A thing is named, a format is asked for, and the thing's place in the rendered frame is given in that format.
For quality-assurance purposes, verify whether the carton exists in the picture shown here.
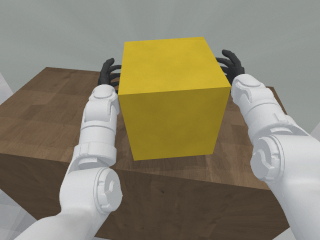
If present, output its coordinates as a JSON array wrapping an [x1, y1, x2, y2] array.
[[118, 36, 232, 161]]

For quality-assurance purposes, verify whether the robot left hand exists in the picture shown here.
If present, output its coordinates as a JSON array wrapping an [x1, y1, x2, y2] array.
[[97, 58, 122, 94]]

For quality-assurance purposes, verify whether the robot right hand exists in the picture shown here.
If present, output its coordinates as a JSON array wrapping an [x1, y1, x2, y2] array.
[[215, 49, 245, 93]]

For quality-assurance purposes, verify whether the left robot upper arm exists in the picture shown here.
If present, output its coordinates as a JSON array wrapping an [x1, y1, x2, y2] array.
[[14, 167, 123, 240]]

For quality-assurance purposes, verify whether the right robot forearm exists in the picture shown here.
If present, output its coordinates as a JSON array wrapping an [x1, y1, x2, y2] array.
[[231, 74, 312, 147]]

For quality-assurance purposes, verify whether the right robot upper arm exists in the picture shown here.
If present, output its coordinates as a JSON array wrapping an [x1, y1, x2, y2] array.
[[250, 134, 320, 240]]

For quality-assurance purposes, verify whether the left robot forearm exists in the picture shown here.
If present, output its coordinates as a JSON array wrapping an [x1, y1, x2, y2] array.
[[59, 84, 120, 204]]

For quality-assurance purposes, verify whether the pedestal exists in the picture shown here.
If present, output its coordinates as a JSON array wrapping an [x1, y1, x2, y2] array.
[[0, 67, 290, 240]]

